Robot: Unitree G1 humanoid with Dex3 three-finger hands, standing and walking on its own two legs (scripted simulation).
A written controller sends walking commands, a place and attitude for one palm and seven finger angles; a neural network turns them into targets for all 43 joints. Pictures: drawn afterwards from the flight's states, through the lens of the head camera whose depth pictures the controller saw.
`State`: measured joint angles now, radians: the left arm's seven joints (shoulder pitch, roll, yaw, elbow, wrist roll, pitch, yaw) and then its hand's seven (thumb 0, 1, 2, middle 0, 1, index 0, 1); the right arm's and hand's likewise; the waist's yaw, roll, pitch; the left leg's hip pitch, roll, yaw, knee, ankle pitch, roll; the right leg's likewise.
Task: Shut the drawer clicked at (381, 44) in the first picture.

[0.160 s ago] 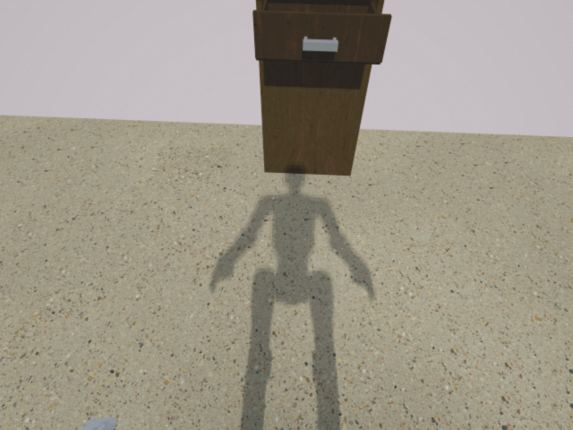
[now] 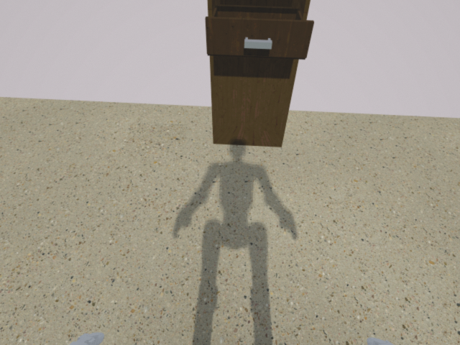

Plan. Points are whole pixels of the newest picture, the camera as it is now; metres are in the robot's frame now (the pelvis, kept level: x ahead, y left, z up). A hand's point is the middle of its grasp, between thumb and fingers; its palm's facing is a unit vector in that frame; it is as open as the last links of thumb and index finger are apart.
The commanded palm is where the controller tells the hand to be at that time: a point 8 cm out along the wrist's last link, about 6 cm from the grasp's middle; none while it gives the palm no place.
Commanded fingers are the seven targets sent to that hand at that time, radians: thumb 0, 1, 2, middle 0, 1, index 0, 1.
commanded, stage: stand and wait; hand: left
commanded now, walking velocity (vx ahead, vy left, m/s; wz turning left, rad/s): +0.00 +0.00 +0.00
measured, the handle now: (257, 41) +1.18 -0.04 +0.04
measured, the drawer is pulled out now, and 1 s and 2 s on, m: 0.28 0.28 0.28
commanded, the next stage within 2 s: look at it before walking up in 0.74 s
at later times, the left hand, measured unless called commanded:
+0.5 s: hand out of the picture +0.05 +0.24 -0.15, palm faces -0.03 -0.94 -0.34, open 7.4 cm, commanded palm none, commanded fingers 0.00 0.90 0.90 -0.20 -0.30 -0.20 -0.30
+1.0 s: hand out of the picture +0.05 +0.23 -0.15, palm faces -0.05 -0.94 -0.33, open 7.4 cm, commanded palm none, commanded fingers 0.00 0.90 0.90 -0.20 -0.30 -0.20 -0.30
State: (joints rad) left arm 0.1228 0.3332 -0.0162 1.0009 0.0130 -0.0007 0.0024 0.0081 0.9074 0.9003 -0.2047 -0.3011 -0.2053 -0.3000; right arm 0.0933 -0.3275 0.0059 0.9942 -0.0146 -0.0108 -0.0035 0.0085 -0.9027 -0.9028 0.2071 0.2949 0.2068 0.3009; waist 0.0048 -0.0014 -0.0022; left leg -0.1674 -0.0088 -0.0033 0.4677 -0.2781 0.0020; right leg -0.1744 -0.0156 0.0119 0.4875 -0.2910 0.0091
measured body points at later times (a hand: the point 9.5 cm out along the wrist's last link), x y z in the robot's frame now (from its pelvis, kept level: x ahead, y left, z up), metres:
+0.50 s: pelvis -0.02 -0.01 +0.00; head -0.02 -0.01 +0.45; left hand +0.05 +0.29 -0.13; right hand +0.06 -0.31 -0.13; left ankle -0.02 +0.12 -0.74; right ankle -0.02 -0.13 -0.74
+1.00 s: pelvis -0.02 -0.01 +0.01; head -0.03 -0.01 +0.46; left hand +0.05 +0.28 -0.13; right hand +0.04 -0.31 -0.13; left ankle -0.02 +0.12 -0.74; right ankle -0.02 -0.13 -0.74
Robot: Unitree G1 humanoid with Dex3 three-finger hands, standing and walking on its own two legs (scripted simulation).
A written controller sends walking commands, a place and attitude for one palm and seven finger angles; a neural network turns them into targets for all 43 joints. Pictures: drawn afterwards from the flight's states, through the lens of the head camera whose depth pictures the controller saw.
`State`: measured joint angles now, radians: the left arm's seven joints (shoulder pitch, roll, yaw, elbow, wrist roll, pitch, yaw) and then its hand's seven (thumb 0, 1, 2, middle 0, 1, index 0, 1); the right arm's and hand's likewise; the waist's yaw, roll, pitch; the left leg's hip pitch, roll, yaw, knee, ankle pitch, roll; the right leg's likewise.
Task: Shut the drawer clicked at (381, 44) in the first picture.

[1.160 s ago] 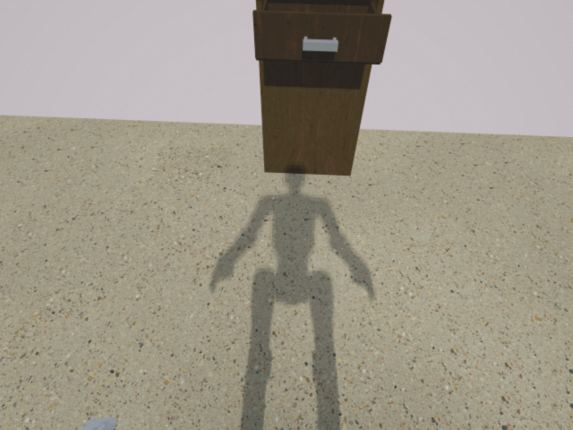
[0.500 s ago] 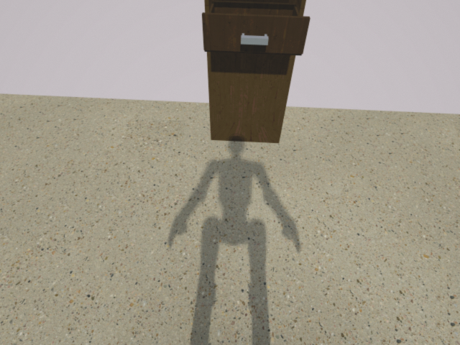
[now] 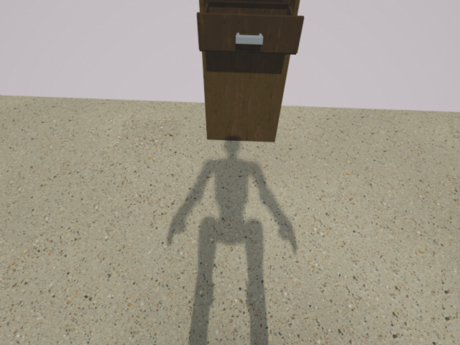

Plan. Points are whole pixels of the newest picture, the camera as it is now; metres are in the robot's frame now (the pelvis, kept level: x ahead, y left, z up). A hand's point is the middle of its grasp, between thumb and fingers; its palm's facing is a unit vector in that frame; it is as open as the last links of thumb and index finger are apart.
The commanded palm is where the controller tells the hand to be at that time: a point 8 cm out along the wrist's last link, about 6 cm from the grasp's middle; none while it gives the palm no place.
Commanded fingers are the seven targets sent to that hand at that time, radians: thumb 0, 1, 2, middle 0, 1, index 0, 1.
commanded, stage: look at it before walking up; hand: left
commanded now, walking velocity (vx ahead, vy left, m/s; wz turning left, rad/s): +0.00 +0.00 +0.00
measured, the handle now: (249, 37) +1.20 -0.01 +0.03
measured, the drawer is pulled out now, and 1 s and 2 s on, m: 0.28 0.28 0.28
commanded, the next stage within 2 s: walk to a spot facing it in 0.38 s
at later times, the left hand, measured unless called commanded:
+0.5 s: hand out of the picture +0.08 +0.25 -0.16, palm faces -0.04 -0.94 -0.33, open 7.4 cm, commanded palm none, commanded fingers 0.00 0.90 0.90 -0.20 -0.30 -0.20 -0.30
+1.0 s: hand out of the picture +0.06 +0.14 -0.17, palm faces -0.12 -0.98 -0.16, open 7.3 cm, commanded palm none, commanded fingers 0.00 0.90 0.90 -0.20 -0.30 -0.20 -0.30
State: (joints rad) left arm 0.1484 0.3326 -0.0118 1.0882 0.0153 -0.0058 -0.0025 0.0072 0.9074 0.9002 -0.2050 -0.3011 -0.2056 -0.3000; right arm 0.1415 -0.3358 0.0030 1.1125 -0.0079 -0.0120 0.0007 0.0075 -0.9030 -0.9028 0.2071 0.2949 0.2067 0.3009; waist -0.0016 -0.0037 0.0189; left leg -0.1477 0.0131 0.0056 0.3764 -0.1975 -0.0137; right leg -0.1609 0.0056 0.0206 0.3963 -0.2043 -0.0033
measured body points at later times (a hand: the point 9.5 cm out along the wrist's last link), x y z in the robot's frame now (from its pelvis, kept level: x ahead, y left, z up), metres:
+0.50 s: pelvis +0.01 +0.00 +0.00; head +0.01 +0.00 +0.45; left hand +0.08 +0.30 -0.13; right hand +0.09 -0.30 -0.13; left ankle +0.01 +0.13 -0.74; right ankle +0.01 -0.12 -0.74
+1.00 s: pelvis +0.11 -0.03 +0.00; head +0.12 -0.04 +0.45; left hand +0.07 +0.19 -0.15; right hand +0.10 -0.28 -0.16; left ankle +0.14 +0.09 -0.67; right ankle +0.03 -0.11 -0.75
